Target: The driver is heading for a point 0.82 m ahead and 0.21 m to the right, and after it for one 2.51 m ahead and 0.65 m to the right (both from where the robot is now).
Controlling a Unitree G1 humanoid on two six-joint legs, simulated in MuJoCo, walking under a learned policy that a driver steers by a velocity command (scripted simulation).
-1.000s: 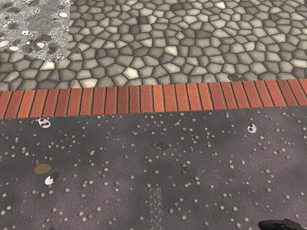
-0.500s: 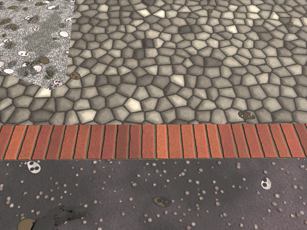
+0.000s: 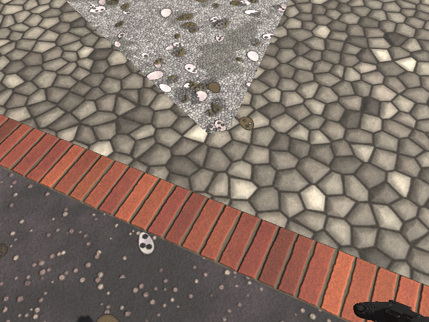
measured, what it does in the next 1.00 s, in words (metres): walks ahead, turning right: left foot, then right foot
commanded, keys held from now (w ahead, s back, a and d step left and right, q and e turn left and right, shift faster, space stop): w+e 0.28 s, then e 0.64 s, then no key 0.08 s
